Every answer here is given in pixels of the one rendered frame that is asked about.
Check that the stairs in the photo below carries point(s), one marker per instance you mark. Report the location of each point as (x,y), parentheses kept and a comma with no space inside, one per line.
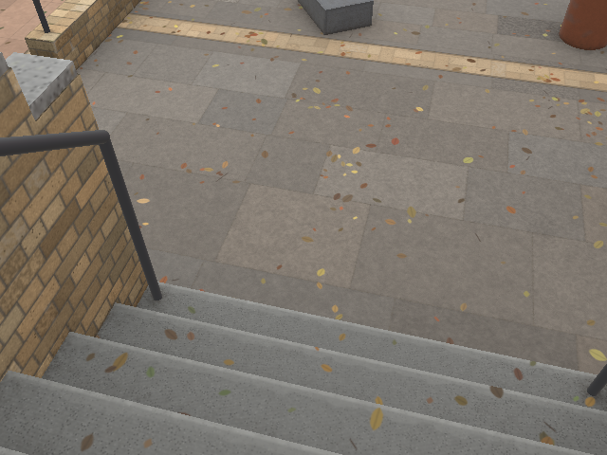
(198,373)

